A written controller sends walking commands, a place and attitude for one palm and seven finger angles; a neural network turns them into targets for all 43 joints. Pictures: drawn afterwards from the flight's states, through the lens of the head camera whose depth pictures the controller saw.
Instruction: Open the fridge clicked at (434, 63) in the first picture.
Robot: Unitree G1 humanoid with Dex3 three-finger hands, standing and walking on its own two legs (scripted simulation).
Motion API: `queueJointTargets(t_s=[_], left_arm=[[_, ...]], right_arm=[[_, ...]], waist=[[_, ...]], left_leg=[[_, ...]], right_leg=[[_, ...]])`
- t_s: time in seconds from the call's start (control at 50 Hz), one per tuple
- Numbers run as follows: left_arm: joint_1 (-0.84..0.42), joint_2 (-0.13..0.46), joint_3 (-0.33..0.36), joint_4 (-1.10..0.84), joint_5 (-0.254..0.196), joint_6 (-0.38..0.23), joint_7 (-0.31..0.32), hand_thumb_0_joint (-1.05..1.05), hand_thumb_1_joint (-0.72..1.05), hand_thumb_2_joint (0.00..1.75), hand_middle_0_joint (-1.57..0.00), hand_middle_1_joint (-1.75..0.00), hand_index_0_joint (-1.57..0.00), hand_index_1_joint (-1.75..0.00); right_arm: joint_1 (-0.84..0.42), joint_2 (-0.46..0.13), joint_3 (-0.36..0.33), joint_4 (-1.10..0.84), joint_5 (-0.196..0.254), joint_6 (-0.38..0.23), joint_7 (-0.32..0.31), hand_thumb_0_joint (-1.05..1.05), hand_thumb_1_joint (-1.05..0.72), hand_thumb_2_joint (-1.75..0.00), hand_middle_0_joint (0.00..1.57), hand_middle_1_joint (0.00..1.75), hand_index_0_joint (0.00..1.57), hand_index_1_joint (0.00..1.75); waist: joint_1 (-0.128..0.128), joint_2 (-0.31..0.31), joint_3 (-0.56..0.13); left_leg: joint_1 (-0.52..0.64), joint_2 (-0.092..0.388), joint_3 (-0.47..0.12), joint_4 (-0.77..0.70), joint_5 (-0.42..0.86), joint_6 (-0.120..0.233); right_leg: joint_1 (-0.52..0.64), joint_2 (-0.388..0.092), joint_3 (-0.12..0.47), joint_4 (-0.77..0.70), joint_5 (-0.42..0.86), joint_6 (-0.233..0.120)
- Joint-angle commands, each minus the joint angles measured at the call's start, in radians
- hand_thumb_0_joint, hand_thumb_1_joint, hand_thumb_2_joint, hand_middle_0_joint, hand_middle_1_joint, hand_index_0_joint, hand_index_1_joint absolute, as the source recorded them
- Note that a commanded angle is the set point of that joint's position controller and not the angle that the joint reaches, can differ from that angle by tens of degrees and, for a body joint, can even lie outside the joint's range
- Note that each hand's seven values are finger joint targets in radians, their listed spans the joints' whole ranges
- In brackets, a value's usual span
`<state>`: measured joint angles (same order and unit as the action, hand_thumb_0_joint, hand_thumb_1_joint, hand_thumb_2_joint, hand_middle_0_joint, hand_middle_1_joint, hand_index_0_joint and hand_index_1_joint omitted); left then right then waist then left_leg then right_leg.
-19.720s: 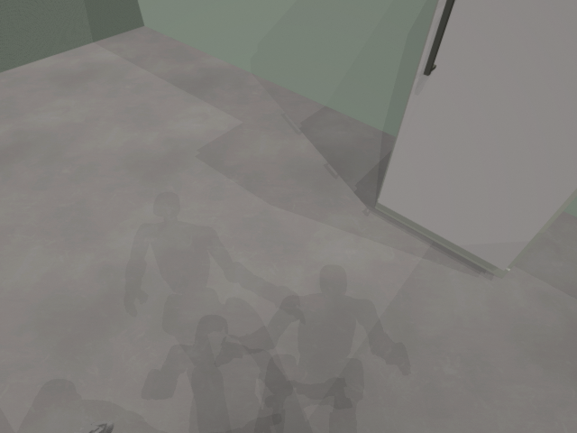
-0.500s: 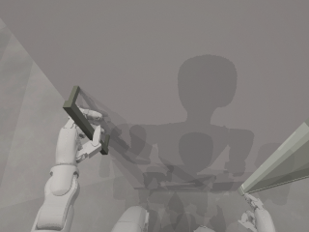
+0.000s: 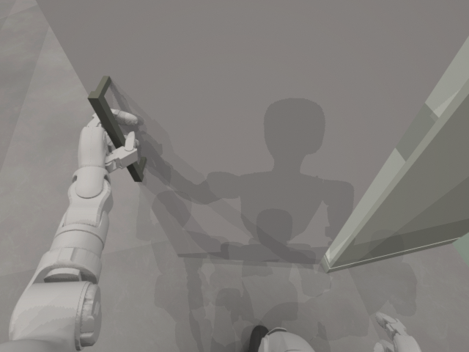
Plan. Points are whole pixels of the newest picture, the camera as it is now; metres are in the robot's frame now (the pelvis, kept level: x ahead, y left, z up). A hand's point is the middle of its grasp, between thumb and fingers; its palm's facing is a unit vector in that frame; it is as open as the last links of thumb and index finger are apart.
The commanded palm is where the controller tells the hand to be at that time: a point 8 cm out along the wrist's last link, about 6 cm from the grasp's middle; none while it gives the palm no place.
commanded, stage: stop walking and hold the door back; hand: left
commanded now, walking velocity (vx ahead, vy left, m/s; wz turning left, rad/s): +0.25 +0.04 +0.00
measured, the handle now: (124, 136) +0.47 +0.22 +0.08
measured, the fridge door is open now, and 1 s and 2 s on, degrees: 74 75 73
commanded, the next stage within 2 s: loosen the grip on the handle in 0.86 s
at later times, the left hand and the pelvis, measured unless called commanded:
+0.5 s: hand (133, 139) +0.46 +0.20 +0.09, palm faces +0.25 -0.94 -0.22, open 5.5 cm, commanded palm +0.39 +0.26 +0.08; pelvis +0.01 -0.01 +0.00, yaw -3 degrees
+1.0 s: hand (125, 154) +0.42 +0.21 +0.08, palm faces +0.11 -0.96 -0.28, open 5.7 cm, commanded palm +0.39 +0.25 +0.08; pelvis +0.01 +0.02 -0.01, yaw -6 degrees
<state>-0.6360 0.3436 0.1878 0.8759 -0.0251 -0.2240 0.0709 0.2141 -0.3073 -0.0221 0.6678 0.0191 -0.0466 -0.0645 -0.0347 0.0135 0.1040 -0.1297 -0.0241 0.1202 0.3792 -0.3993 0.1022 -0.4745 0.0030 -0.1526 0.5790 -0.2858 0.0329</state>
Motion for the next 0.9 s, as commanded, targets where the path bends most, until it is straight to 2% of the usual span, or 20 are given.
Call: queueJointTargets(t_s=[0.0, 0.02, 0.06, 0.14, 0.16, 0.18, 0.2, 0.24, 0.28, 0.34, 0.38, 0.48, 0.52, 0.56, 0.58, 0.62, 0.74, 0.78, 0.82, 0.88], left_arm=[[-0.568, 0.498, 0.246, -0.143, 0.024, -0.078, 0.028, 0.0, 0.9, 0.9, -0.45, -1.4, -0.45, -1.4], [-0.449, 0.336, 0.131, -0.08, 0.012, -0.066, 0.0, 0.0, 0.9, 0.9, -0.45, -1.4, -0.45, -1.4], [-0.493, 0.336, 0.113, -0.063, 0.006, -0.047, -0.012, 0.0, 0.9, 0.9, -0.45, -1.4, -0.45, -1.4], [-0.493, 0.314, 0.083, -0.103, 0.01, -0.044, -0.026, 0.0, 0.9, 0.9, -0.45, -1.4, -0.45, -1.4], [-0.438, 0.358, 0.113, -0.067, 0.02, -0.044, -0.022, 0.0, 0.9, 0.9, -0.45, -1.4, -0.45, -1.4], [-0.411, 0.464, 0.193, -0.058, 0.031, -0.047, -0.01, 0.0, 0.9, 0.9, -0.45, -1.4, -0.45, -1.4], [-0.342, 0.524, 0.258, -0.034, 0.024, -0.023, -0.006, 0.0, 0.9, 0.9, -0.45, -1.4, -0.45, -1.4], [-0.395, 0.511, 0.241, -0.087, 0.001, -0.002, -0.012, 0.0, 0.9, 0.9, -0.45, -1.4, -0.45, -1.4], [-0.396, 0.57, 0.317, -0.062, 0.002, -0.021, -0.003, 0.0, 0.9, 0.9, -0.45, -1.4, -0.45, -1.4], [-0.318, 0.582, 0.353, -0.072, 0.006, -0.051, -0.003, 0.0, 0.9, 0.9, -0.45, -1.4, -0.45, -1.4], [-0.268, 0.604, 0.391, -0.135, 0.006, -0.067, 0.003, 0.0, 0.9, 0.9, -0.45, -1.4, -0.45, -1.4], [-0.112, 0.461, 0.325, -0.428, 0.001, -0.069, 0.015, 0.0, 0.9, 0.9, -0.45, -1.4, -0.45, -1.4], [-0.049, 0.386, 0.285, -0.572, -0.003, -0.08, 0.016, 0.0, 0.9, 0.9, -0.45, -1.4, -0.45, -1.4], [0.039, 0.254, 0.201, -0.661, -0.009, -0.085, 0.0, 0.0, 0.9, 0.9, -0.45, -1.4, -0.45, -1.4], [0.074, 0.274, 0.211, -0.7, 0.002, -0.087, 0.001, 0.0, 0.9, 0.9, -0.45, -1.4, -0.45, -1.4], [0.002, 0.259, 0.172, -0.775, 0.016, -0.086, 0.002, 0.0, 0.9, 0.9, -0.45, -1.4, -0.45, -1.4], [-0.022, 0.264, 0.152, -0.719, 0.0, -0.028, 0.014, 0.0, 0.9, 0.9, -0.45, -1.4, -0.45, -1.4], [-0.025, 0.304, 0.178, -0.648, 0.0, -0.016, 0.019, 0.0, 0.9, 0.9, -0.45, -1.4, -0.45, -1.4], [-0.095, 0.274, 0.142, -0.554, -0.017, -0.001, 0.018, 0.0, 0.9, 0.9, -0.45, -1.4, -0.45, -1.4], [-0.147, 0.324, 0.176, -0.418, -0.009, 0.009, 0.023, 0.0, 0.9, 0.9, -0.45, -1.4, -0.45, -1.4]], right_arm=[[0.029, -0.128, -0.061, -0.037, 0.009, -0.018, -0.012, 0.0, -0.9, -0.9, 0.2, 0.3, 0.2, 0.3], [0.025, -0.117, -0.052, -0.056, 0.017, -0.009, -0.018, 0.0, -0.9, -0.9, 0.2, 0.3, 0.2, 0.3], [0.064, -0.13, -0.04, -0.038, 0.024, -0.014, -0.048, 0.0, -0.9, -0.9, 0.2, 0.3, 0.2, 0.3], [0.084, -0.125, -0.026, -0.027, 0.032, -0.038, -0.053, 0.0, -0.9, -0.9, 0.2, 0.3, 0.2, 0.3], [0.095, -0.128, -0.029, -0.016, 0.034, -0.037, -0.047, 0.0, -0.9, -0.9, 0.2, 0.3, 0.2, 0.3], [0.103, -0.099, -0.041, -0.011, 0.034, -0.032, -0.048, 0.0, -0.9, -0.9, 0.2, 0.3, 0.2, 0.3], [0.108, -0.119, -0.059, -0.012, 0.033, -0.032, -0.049, 0.0, -0.9, -0.9, 0.2, 0.3, 0.2, 0.3], [0.071, -0.114, -0.046, -0.002, 0.033, -0.036, -0.032, 0.0, -0.9, -0.9, 0.2, 0.3, 0.2, 0.3], [0.051, -0.111, -0.022, 0.014, 0.029, -0.045, -0.038, 0.0, -0.9, -0.9, 0.2, 0.3, 0.2, 0.3], [0.049, -0.103, -0.009, -0.006, 0.021, -0.055, -0.036, 0.0, -0.9, -0.9, 0.2, 0.3, 0.2, 0.3], [0.042, -0.101, -0.008, -0.038, 0.017, -0.061, -0.037, 0.0, -0.9, -0.9, 0.2, 0.3, 0.2, 0.3], [0.02, -0.088, -0.027, -0.118, 0.005, -0.076, -0.041, 0.0, -0.9, -0.9, 0.2, 0.3, 0.2, 0.3], [0.002, -0.104, -0.047, -0.139, 0.002, -0.076, -0.043, 0.0, -0.9, -0.9, 0.2, 0.3, 0.2, 0.3], [-0.028, -0.103, -0.044, -0.177, 0.008, -0.081, -0.022, 0.0, -0.9, -0.9, 0.2, 0.3, 0.2, 0.3], [-0.018, -0.08, -0.036, -0.168, -0.005, -0.081, -0.013, 0.0, -0.9, -0.9, 0.2, 0.3, 0.2, 0.3], [-0.02, -0.069, -0.028, -0.152, -0.015, -0.091, -0.004, 0.0, -0.9, -0.9, 0.2, 0.3, 0.2, 0.3], [-0.02, -0.072, -0.008, -0.139, -0.007, -0.088, -0.022, 0.0, -0.9, -0.9, 0.2, 0.3, 0.2, 0.3], [-0.021, -0.059, 0.007, -0.139, -0.006, -0.081, -0.036, 0.0, -0.9, -0.9, 0.2, 0.3, 0.2, 0.3], [-0.019, -0.058, 0.0, -0.125, 0.007, -0.07, -0.045, 0.0, -0.9, -0.9, 0.2, 0.3, 0.2, 0.3], [-0.013, -0.065, 0.013, -0.088, 0.004, -0.059, -0.057, 0.0, -0.9, -0.9, 0.2, 0.3, 0.2, 0.3]], waist=[[0.046, 0.084, -0.323], [0.038, 0.063, -0.29], [0.042, 0.054, -0.241], [0.037, 0.154, -0.342], [0.033, 0.068, -0.357], [0.027, -0.205, -0.416], [0.043, -0.218, -0.39], [0.026, -0.256, -0.341], [0.02, -0.17, -0.307], [0.025, -0.151, -0.309], [0.036, -0.156, -0.321], [0.032, -0.167, -0.364], [0.028, -0.026, -0.372], [0.036, 0.247, -0.379], [0.034, 0.368, -0.392], [0.026, 0.337, -0.378], [0.03, 0.22, -0.392], [0.014, 0.084, -0.391], [0.02, -0.187, -0.371], [0.031, -0.199, -0.32]], left_leg=[[0.102, 0.353, -0.413, -0.134, -0.02, 0.158], [0.069, 0.326, -0.371, -0.089, -0.003, 0.166], [0.057, 0.297, -0.286, -0.051, 0.234, 0.136], [-0.006, 0.215, -0.081, 0.205, 0.448, -0.001], [-0.193, 0.171, -0.057, 0.35, 0.416, -0.036], [-0.435, 0.069, -0.011, 0.6, 0.105, -0.091], [-0.529, 0.047, -0.111, 0.794, -0.164, -0.118], [-0.511, 0.087, -0.208, 0.837, -0.129, -0.133], [-0.477, 0.095, -0.17, 0.823, -0.06, -0.133], [-0.395, 0.076, -0.113, 0.678, 0.02, -0.136], [-0.337, 0.071, -0.074, 0.535, 0.051, -0.136], [-0.135, 0.043, -0.024, 0.2, 0.243, -0.143], [0.024, 0.111, -0.069, 0.065, 0.506, -0.126], [0.136, 0.3, -0.264, 0.074, 0.903, -0.01], [0.178, 0.347, -0.318, 0.052, 1.037, 0.034], [0.137, 0.334, -0.28, 0.077, 0.927, 0.047], [0.075, 0.255, -0.168, 0.165, 0.644, -0.028], [-0.051, 0.19, -0.114, 0.195, 0.503, -0.083], [-0.142, 0.11, -0.078, 0.262, 0.227, -0.125], [-0.215, 0.087, -0.117, 0.246, 0.054, -0.113]], right_leg=[[-0.224, -0.023, 0.201, 0.798, -0.143, -0.026], [-0.239, -0.057, 0.184, 0.686, -0.149, -0.024], [-0.12, -0.063, 0.115, 0.424, -0.141, -0.013], [0.342, 0.001, 0.023, -0.106, 0.035, -0.015], [0.566, -0.07, 0.124, -0.154, 0.138, -0.052], [0.761, -0.309, 0.493, -0.163, 0.449, -0.158], [0.707, -0.452, 0.611, -0.183, 0.665, -0.228], [0.593, -0.415, 0.529, -0.164, 0.552, -0.194], [0.506, -0.361, 0.369, -0.156, 0.54, -0.178], [0.444, -0.312, 0.264, -0.156, 0.57, -0.152], [0.438, -0.294, 0.228, -0.14, 0.589, -0.145], [0.429, -0.223, 0.189, -0.09, 0.575, -0.113], [0.336, -0.151, 0.173, -0.026, 0.415, -0.062], [0.154, -0.004, 0.108, 0.126, -0.036, -0.013], [0.064, 0.008, 0.097, 0.247, -0.227, -0.008], [0.083, -0.012, 0.116, 0.263, -0.219, -0.02], [0.296, -0.022, 0.108, -0.149, 0.062, -0.022], [0.4, -0.118, 0.203, -0.136, 0.424, -0.049], [0.401, -0.218, 0.319, -0.133, 0.512, -0.097], [0.402, -0.258, 0.312, -0.149, 0.474, -0.122]])
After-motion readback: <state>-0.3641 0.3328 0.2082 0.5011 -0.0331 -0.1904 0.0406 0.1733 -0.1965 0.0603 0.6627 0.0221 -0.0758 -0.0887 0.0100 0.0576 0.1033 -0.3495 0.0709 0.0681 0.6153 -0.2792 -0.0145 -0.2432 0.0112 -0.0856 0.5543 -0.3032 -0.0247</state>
